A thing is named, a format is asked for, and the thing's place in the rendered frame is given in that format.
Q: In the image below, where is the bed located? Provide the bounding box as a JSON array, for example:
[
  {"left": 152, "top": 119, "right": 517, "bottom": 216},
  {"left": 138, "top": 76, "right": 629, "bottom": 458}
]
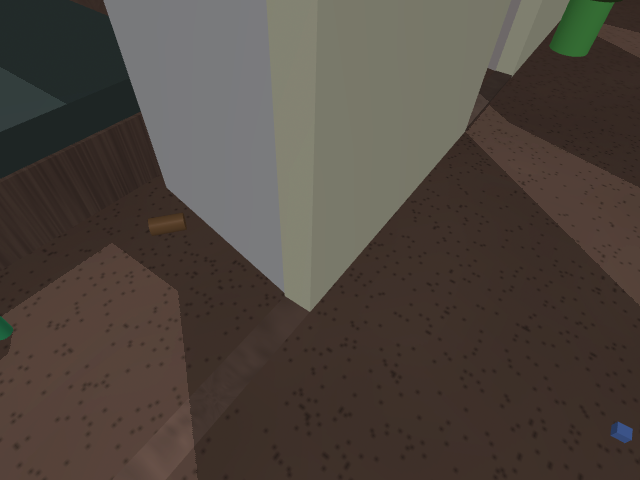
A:
[{"left": 0, "top": 0, "right": 162, "bottom": 271}]

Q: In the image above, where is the potted plant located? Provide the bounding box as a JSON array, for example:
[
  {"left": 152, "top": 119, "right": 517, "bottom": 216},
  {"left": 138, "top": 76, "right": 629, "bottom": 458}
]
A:
[{"left": 549, "top": 0, "right": 623, "bottom": 57}]

